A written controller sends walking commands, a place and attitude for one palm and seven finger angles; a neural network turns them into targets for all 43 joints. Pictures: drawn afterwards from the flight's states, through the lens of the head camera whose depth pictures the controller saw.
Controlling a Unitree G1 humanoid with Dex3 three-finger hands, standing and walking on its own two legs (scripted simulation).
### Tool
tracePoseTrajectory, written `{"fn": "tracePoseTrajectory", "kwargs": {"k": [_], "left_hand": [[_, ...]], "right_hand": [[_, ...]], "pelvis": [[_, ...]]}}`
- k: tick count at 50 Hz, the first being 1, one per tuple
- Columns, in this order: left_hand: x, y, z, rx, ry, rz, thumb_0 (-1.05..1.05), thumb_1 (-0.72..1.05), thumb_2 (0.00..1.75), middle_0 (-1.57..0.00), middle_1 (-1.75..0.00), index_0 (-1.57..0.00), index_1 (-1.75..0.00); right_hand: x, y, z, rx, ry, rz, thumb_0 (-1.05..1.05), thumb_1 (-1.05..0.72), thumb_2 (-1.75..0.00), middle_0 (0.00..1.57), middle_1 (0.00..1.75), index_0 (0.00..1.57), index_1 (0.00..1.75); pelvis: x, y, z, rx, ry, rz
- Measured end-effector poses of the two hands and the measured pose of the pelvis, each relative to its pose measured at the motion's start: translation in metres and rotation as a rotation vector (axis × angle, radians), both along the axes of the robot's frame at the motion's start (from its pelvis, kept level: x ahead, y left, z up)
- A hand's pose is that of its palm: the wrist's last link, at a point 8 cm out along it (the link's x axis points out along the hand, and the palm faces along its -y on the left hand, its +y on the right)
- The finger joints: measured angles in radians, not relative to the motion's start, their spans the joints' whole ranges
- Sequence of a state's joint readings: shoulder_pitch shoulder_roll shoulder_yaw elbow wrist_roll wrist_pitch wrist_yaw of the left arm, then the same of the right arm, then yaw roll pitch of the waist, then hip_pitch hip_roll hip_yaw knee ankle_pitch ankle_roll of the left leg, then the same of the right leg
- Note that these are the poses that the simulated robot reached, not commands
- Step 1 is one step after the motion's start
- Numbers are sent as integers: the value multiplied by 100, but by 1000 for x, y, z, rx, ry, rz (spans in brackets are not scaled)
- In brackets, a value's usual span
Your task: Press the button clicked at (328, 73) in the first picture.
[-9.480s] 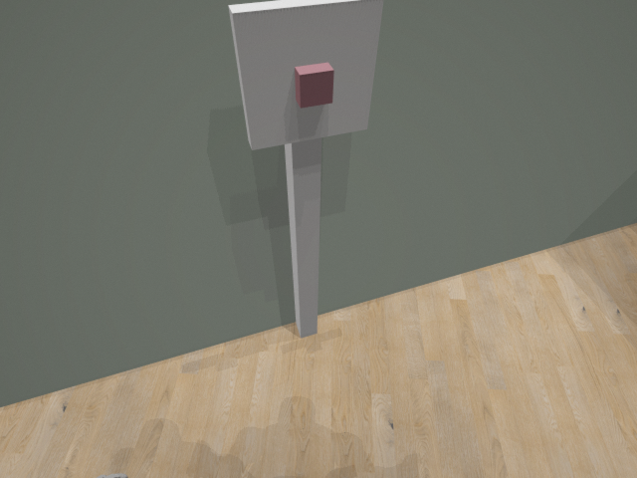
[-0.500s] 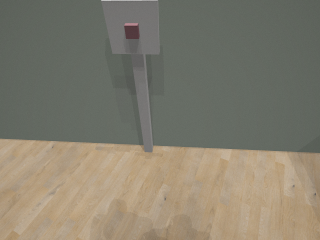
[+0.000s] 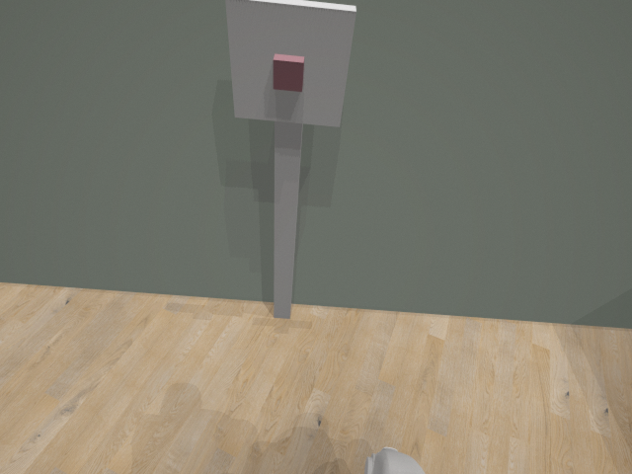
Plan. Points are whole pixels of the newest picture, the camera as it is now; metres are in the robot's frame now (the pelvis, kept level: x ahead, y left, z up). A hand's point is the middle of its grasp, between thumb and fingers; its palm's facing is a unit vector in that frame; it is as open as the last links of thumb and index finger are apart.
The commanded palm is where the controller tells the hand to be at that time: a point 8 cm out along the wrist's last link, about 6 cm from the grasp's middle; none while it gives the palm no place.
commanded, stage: take the last steps up to it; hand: left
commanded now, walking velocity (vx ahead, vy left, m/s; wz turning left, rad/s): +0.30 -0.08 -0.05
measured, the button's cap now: (288, 72) +0.74 +0.11 +0.16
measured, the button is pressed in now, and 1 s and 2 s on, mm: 0 0 0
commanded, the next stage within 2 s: come to a stop and stand still in 0.36 s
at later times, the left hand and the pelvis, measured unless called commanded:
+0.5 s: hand (233, 421) +0.24 +0.13 -0.18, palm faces +0.02 -0.98 -0.21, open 7.1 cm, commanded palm none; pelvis +0.17 -0.05 -0.01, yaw +0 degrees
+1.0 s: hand (224, 451) +0.19 +0.14 -0.18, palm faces +0.03 -0.97 -0.25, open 7.4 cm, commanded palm none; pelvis +0.17 -0.06 -0.02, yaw -3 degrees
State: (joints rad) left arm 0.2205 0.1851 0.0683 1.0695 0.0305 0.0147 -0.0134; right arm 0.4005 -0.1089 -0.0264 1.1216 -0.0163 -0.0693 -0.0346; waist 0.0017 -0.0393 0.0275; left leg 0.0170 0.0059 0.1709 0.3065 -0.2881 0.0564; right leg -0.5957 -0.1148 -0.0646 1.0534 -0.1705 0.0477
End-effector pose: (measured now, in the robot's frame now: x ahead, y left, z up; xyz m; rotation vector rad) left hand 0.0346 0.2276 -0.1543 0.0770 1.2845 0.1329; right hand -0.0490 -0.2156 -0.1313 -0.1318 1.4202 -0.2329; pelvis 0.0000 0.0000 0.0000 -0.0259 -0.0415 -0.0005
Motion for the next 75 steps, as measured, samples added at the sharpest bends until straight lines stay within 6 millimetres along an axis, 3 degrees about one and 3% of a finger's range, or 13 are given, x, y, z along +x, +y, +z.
{"fn": "tracePoseTrajectory", "kwargs": {"k": [8, 14, 19, 23, 28, 32, 37, 45, 51, 55, 64, 69, 75], "left_hand": [[147, -22, 8, 26, -132, -140, 1, 91, 90, -20, -30, -19, -30], [229, -59, -1, 36, -230, -183, 1, 91, 90, -20, -30, -19, -30], [216, -70, -3, 29, -155, -122, 0, 91, 90, -20, -30, -19, -30], [202, -52, 4, 83, -99, -50, -3, 96, 90, -21, -30, -20, -30], [181, -40, 0, 72, 9, -24, -2, 95, 90, -20, -30, -20, -30], [167, -37, -13, 31, 85, 11, -1, 93, 90, -20, -30, -19, -30], [157, -37, -14, 7, 149, 22, 0, 92, 90, -20, -30, -19, -30], [156, -30, -2, 66, 131, 5, 1, 91, 90, -20, -30, -19, -30], [150, -44, 2, 128, 52, -21, 1, 91, 90, -20, -30, -19, -30], [133, -66, 13, 118, 60, -14, 1, 91, 90, -20, -30, -19, -30], [123, -86, 13, 61, 99, -9, 1, 92, 90, -20, -30, -20, -30], [120, -70, -1, 52, 121, -15, 2, 92, 90, -21, -30, -20, -30], [137, -42, 2, 103, 82, -49, 1, 91, 90, -20, -30, -20, -30]], "right_hand": [[-33, 23, -6, 85, 216, -138, 0, -91, -90, 20, 30, 20, 29], [-16, 10, -18, 134, 348, -199, 1, -90, -90, 20, 30, 21, 29], [72, -28, -28, 97, 226, -135, 1, -91, -90, 20, 30, 20, 29], [168, -54, -27, 49, 33, -46, 1, -91, -90, 20, 30, 20, 29], [271, -65, -17, -6, -157, 45, 1, -92, -90, 20, 30, 20, 29], [325, -56, -12, -33, -242, 96, 1, -93, -90, 19, 30, 20, 29], [355, -34, -2, -18, -286, 121, 0, -92, -90, 20, 30, 20, 29], [334, -37, -9, 21, -269, 87, 0, -91, -90, 20, 30, 21, 30], [285, -73, -31, 45, -216, 34, 0, -91, -90, 20, 30, 21, 30], [247, -91, -33, 62, -128, 13, 0, -91, -90, 20, 30, 20, 29], [181, -99, -22, 36, 29, -4, 1, -91, -90, 20, 30, 20, 29], [176, -84, -21, 19, 51, 39, 1, -91, -90, 20, 30, 20, 29], [203, -69, -25, 12, -90, 34, 1, -91, -90, 20, 30, 20, 29]], "pelvis": [[58, -14, -9, 8, 8, -20], [115, -42, -30, 22, 15, -27], [142, -52, -23, 5, 7, -16], [161, -54, -14, -3, 22, -6], [185, -46, -12, -16, 23, -11], [203, -32, -16, -29, 2, -17], [209, -25, -11, 7, -2, -36], [183, -36, -10, 3, 23, -51], [164, -62, -21, 40, 26, -44], [161, -72, -12, 41, 14, -44], [162, -72, -4, 42, 37, -33], [159, -63, -11, 25, 47, -4], [161, -52, -16, 26, 45, -22]]}}
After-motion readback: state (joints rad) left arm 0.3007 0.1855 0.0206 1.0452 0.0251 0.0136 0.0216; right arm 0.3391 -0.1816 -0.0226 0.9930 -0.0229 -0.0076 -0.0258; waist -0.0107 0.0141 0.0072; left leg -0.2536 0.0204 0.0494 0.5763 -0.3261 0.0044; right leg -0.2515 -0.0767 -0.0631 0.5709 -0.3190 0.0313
